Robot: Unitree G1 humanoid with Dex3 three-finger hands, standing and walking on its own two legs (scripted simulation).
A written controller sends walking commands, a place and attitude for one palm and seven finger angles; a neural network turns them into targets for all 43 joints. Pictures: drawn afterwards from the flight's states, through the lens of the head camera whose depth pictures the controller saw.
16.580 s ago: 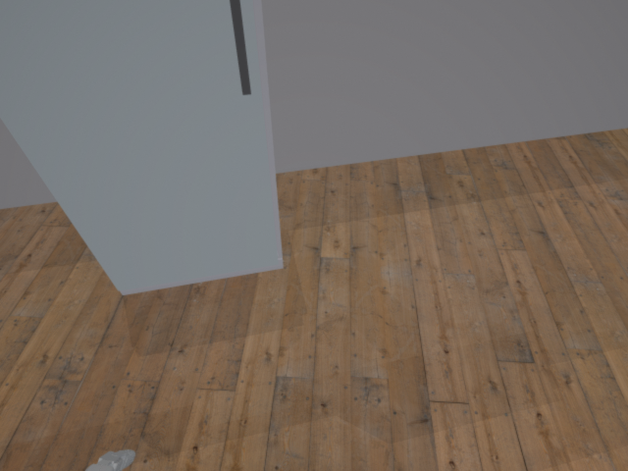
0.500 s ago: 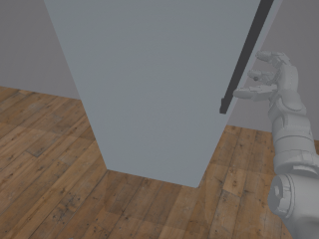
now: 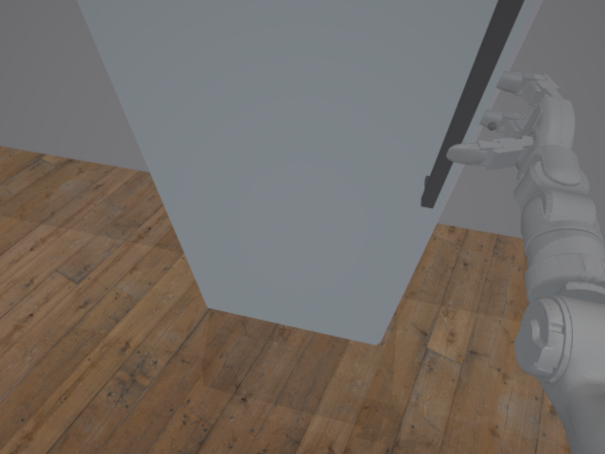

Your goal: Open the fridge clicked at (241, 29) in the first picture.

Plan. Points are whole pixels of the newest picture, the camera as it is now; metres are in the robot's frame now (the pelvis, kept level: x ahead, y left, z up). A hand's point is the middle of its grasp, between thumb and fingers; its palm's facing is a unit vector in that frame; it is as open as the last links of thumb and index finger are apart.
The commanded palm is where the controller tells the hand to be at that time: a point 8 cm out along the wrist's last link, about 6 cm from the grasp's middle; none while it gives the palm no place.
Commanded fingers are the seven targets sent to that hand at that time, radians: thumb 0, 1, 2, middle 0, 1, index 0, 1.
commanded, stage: slide the fingers in behind the handle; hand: right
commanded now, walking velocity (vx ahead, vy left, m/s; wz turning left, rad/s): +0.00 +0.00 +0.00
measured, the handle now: (483, 55) +0.52 -0.12 +0.27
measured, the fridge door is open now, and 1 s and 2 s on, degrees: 0 0 0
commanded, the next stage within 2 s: grip the handle and tug to test in 1.74 s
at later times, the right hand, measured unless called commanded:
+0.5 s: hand (477, 140) +0.46 -0.14 +0.20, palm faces +0.12 +0.99 +0.02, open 14.0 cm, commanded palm +0.43 -0.19 +0.20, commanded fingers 0.00 0.50 -0.30 0.30 1.20 0.30 1.20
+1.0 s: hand (448, 131) +0.47 -0.11 +0.20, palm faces +0.12 +0.99 +0.02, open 13.9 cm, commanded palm +0.44 -0.16 +0.20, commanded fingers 0.00 0.50 -0.30 0.30 1.20 0.30 1.20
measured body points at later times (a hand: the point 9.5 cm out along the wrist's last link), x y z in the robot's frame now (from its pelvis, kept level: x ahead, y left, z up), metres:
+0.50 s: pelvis +0.00 +0.00 +0.00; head +0.00 +0.01 +0.45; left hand +0.11 +0.26 -0.11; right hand +0.44 -0.19 +0.20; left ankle -0.04 +0.12 -0.73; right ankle +0.03 -0.12 -0.73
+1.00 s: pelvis -0.01 +0.01 +0.00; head +0.01 +0.02 +0.45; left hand +0.04 +0.28 -0.13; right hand +0.46 -0.16 +0.20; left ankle -0.04 +0.12 -0.73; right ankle +0.03 -0.12 -0.73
